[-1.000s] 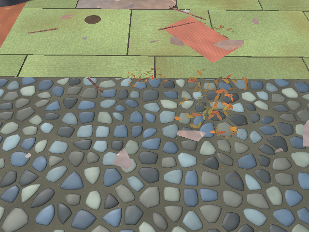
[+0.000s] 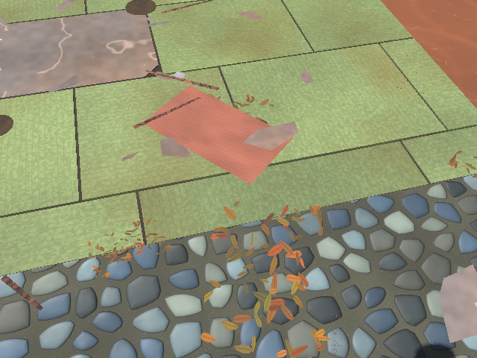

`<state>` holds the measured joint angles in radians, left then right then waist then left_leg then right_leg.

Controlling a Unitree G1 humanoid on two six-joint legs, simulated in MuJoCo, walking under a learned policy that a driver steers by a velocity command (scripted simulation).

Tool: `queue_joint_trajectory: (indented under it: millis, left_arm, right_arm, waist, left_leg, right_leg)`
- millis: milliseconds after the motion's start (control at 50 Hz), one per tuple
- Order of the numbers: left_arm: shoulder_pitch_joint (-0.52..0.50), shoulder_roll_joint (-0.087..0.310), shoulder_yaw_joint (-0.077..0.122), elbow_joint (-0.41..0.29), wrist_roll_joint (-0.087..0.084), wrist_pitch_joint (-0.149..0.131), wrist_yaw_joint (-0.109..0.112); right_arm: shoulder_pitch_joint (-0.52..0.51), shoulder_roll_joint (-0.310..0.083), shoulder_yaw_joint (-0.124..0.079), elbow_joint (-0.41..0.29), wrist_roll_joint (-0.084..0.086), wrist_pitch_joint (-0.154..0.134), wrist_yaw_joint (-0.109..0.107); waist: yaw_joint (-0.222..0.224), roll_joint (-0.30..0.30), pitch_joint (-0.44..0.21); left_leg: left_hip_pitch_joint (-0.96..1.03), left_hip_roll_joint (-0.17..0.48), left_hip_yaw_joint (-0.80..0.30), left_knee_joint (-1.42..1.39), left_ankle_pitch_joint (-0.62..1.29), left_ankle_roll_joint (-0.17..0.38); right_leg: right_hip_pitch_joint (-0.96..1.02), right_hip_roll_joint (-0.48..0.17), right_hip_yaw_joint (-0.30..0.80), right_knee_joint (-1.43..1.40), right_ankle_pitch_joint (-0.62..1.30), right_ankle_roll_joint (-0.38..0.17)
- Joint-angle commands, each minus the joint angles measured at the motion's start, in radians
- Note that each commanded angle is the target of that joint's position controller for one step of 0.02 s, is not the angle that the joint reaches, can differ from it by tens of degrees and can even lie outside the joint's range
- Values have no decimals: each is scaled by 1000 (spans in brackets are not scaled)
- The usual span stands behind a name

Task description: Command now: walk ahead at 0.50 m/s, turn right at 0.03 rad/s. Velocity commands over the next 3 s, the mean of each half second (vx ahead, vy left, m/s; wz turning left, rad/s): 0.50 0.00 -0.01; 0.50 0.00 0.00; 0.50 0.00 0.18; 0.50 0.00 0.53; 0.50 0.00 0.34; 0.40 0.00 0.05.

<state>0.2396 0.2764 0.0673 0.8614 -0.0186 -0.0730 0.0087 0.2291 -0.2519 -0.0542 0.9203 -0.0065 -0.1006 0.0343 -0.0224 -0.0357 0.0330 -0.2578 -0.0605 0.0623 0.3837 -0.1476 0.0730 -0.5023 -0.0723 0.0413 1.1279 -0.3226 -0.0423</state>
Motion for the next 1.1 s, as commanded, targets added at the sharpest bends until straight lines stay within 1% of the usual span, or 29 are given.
queue_joint_trajectory:
  millis: [20, 140, 240, 300, 320, 340, 360, 380, 400, 420, 440, 460, 480, 520, 580, 680, 780, 840, 860, 880, 900, 920, 940, 960, 980, 1000, 1020, 1040, 1100]
  left_arm:
    - [18, 62, 18, -56, 9, 5, 6]
    - [-174, 30, 2, -103, 11, -6, -6]
    - [-306, 37, -6, -149, 0, -17, -32]
    - [-268, 75, 5, -151, -1, -25, -46]
    - [-188, 99, 18, -129, 2, -27, -45]
    - [-31, 144, 42, -78, 6, -27, -39]
    - [154, 215, 63, -39, 19, -24, -29]
    - [205, 290, 78, -14, 17, -18, -32]
    - [205, 187, 50, -20, 6, -17, -32]
    - [119, 148, 35, -34, 6, -19, -28]
    - [47, 128, 28, -49, 14, -20, -26]
    - [-5, 100, 20, -54, 22, -21, -29]
    - [-32, 77, 11, -56, 32, -25, -31]
    - [-33, 82, 12, -45, 25, -33, -34]
    - [1, 123, 23, -20, 21, -38, -22]
    - [71, 138, 23, 19, 11, -28, -6]
    - [153, 149, 28, 73, 1, -7, -2]
    - [135, 168, 36, 81, -1, 10, 4]
    - [111, 173, 36, 77, -2, 15, 5]
    - [107, 150, 27, 73, 2, 20, 7]
    - [123, 111, 9, 49, 22, 20, 9]
    - [246, -17, -26, 49, 21, -3, -3]
    - [175, 88, -4, 56, 0, -25, -8]
    - [81, 134, 10, 25, -25, -40, -12]
    - [32, 129, 8, 14, -23, -44, -6]
    - [7, 123, 14, 12, -8, -41, 0]
    - [28, 111, 17, 16, -3, -30, 1]
    - [45, 89, 15, 22, -1, -18, 1]
    - [0, 62, 11, 5, 8, 4, 4]
  right_arm:
    - [-14, -137, -24, -45, 4, -17, -10]
    - [63, -166, -29, -15, 16, 0, -33]
    - [150, -176, -32, 27, 24, 22, -35]
    - [134, -199, -41, 31, 27, 39, -43]
    - [109, -206, -43, 25, 29, 44, -45]
    - [98, -186, -36, 19, 26, 48, -46]
    - [107, -146, -17, -6, 7, 48, -47]
    - [235, -15, 21, -15, 5, 24, -35]
    - [176, -118, 0, -2, 27, 0, -28]
    - [76, -170, -14, -35, 51, -15, -23]
    - [22, -164, -13, -46, 50, -21, -27]
    - [-1, -157, -18, -48, 34, -17, -31]
    - [18, -148, -22, -43, 27, -6, -32]
    - [47, -106, -17, -36, 24, 18, -34]
    - [-30, -96, -14, -65, 11, 33, -39]
    - [-193, -69, -4, -108, 13, 23, -26]
    - [-314, -77, 2, -156, 24, 13, -3]
    - [-268, -113, -9, -158, 25, 4, 9]
    - [-185, -136, -23, -135, 22, 2, 8]
    - [-24, -181, -48, -83, 19, 3, 1]
    - [157, -256, -70, -46, 7, 6, -9]
    - [201, -309, -81, -22, 12, 13, -4]
    - [189, -212, -53, -33, 22, 12, -3]
    - [112, -178, -41, -47, 20, 8, -6]
    - [37, -161, -35, -64, 12, 6, -7]
    - [-12, -135, -29, -70, 2, 3, -6]
    - [-33, -112, -21, -71, -9, -1, -5]
    - [-37, -103, -20, -67, -8, -3, -3]
    - [-6, -140, -29, -47, 2, -9, -14]
  waist:
    - [29, 103, -37]
    - [-28, 91, 1]
    - [-67, 99, 38]
    - [-17, 122, 10]
    - [34, 132, -38]
    - [105, 114, -134]
    - [165, 15, -285]
    - [95, -257, -404]
    - [138, -181, -399]
    - [131, -133, -243]
    - [104, -53, -163]
    - [75, -20, -99]
    - [39, -39, -85]
    - [10, -43, -71]
    - [15, -17, -27]
    - [64, -17, 10]
    - [99, -22, 43]
    - [52, -48, 11]
    - [1, -56, -38]
    - [-68, -37, -136]
    - [-121, 79, -287]
    - [-50, 348, -395]
    - [-93, 242, -364]
    - [-82, 198, -228]
    - [-53, 118, -152]
    - [-26, 93, -95]
    - [8, 116, -87]
    - [24, 125, -81]
    - [32, 103, -37]
  left_leg:
    - [87, 289, -276, -248, 133, 177]
    - [114, 225, -125, -269, 201, 124]
    - [258, 285, -135, -215, 205, 119]
    - [337, 323, -144, -124, 371, 93]
    - [334, 307, -124, -35, 528, 76]
    - [283, 255, -85, 140, 608, 50]
    - [83, 197, -42, 440, 370, 15]
    - [-328, 3, -45, 788, -303, -48]
    - [-454, 38, -176, 913, -439, -37]
    - [-525, 90, -164, 933, -362, -20]
    - [-500, 141, -137, 892, -268, -18]
    - [-459, 171, -129, 826, -208, -24]
    - [-394, 197, -138, 786, -169, -27]
    - [-345, 209, -131, 722, -143, -41]
    - [-409, 218, -121, 585, -23, -72]
    - [-375, 176, -78, 286, 235, -83]
    - [-395, 148, -73, 155, 200, -56]
    - [-307, 119, -55, 117, 89, -15]
    - [-183, 86, -24, 97, 77, 4]
    - [41, 71, -12, 98, 97, 33]
    - [348, 250, -217, 132, 126, 97]
    - [656, 448, -690, 7, -101, 253]
    - [635, 429, -752, -69, -232, 222]
    - [515, 402, -613, -88, -206, 182]
    - [373, 369, -507, -112, -109, 164]
    - [251, 340, -430, -141, -17, 160]
    - [177, 315, -377, -167, 37, 151]
    - [138, 301, -344, -195, 56, 154]
    - [91, 298, -268, -253, 118, 172]
  right_leg:
    - [-127, -79, 28, -87, 79, 27]
    - [-125, -45, -25, -453, 400, 53]
    - [-143, -10, -36, -593, 383, 32]
    - [-68, 16, -44, -633, 270, -10]
    - [51, 46, -71, -652, 258, -31]
    - [269, 65, -87, -660, 279, -62]
    - [581, -98, 93, -617, 310, -125]
    - [914, -318, 572, -720, 125, -295]
    - [909, -311, 668, -806, -21, -285]
    - [782, -277, 522, -827, -6, -238]
    - [638, -238, 408, -852, 76, -214]
    - [510, -204, 327, -883, 166, -201]
    - [432, -179, 273, -912, 223, -191]
    - [358, -164, 213, -962, 267, -199]
    - [334, -159, 143, -1009, 318, -209]
    - [349, -105, 24, -1022, 332, -160]
    - [503, -164, 28, -963, 349, -148]
    - [577, -194, 34, -872, 522, -120]
    - [573, -173, 11, -778, 685, -102]
    - [514, -120, -29, -596, 756, -76]
    - [309, -56, -77, -281, 492, -39]
    - [-93, 135, -53, 47, -180, 23]
    - [-207, 93, 83, 165, -265, 6]
    - [-272, 45, 67, 180, -180, -11]
    - [-243, -9, 36, 140, -85, -12]
    - [-203, -40, 29, 83, -26, -8]
    - [-136, -66, 38, 47, 13, -7]
    - [-102, -72, 37, 17, 28, -2]
    - [-139, -88, 22, -102, 99, 27]
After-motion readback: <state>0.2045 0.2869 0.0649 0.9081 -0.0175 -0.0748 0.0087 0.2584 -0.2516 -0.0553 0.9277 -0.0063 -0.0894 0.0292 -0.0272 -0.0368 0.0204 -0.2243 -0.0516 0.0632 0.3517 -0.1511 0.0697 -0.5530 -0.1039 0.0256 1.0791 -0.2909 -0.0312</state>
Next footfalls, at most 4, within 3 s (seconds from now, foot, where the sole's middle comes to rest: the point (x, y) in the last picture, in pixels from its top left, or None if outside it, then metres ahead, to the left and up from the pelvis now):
0.36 right None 0.38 -0.16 -0.78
0.88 left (209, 290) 0.68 0.09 -0.78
1.42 right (282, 208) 0.98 -0.15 -0.78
1.94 left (189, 164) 1.18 0.17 -0.78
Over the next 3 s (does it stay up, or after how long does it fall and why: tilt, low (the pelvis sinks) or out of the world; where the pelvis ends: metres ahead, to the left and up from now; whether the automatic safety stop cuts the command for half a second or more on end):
stays up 1.58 0.31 -0.02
